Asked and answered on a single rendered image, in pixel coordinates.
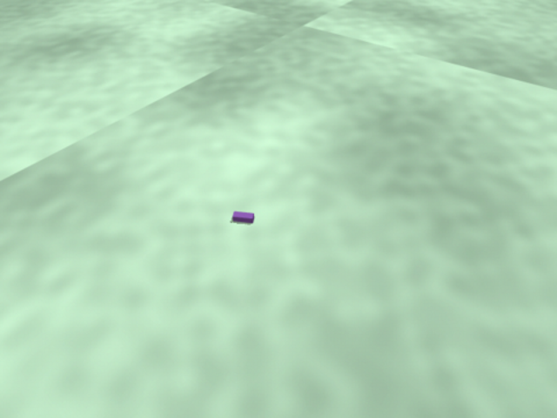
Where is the small box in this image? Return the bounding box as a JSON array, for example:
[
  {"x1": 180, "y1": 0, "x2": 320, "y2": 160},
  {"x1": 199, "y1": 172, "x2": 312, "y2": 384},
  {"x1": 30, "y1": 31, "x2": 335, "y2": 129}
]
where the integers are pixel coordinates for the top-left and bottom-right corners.
[{"x1": 232, "y1": 212, "x2": 254, "y2": 223}]

